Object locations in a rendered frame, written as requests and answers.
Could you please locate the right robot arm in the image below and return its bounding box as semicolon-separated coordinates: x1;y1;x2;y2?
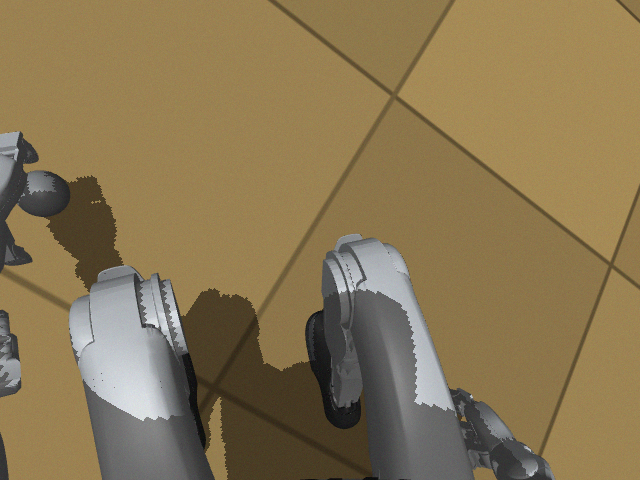
489;440;556;480

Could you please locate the left robot arm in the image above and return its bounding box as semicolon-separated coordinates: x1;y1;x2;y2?
0;217;21;480

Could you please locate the ball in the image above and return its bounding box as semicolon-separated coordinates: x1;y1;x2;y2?
17;170;70;217

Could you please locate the right robot hand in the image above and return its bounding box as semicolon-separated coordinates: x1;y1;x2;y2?
449;388;517;470

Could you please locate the left robot hand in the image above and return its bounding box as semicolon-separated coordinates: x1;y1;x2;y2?
0;131;39;266

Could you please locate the right robot foot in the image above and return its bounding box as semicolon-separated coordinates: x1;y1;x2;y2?
305;310;361;429

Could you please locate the left robot foot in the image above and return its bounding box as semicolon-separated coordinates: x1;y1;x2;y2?
182;353;206;449

